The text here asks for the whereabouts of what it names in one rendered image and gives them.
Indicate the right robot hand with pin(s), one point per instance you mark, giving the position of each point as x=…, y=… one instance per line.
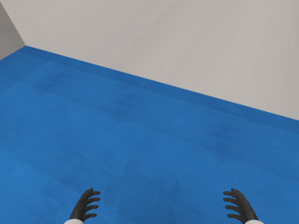
x=246, y=212

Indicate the left robot hand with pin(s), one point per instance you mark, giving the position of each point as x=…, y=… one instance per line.
x=80, y=209

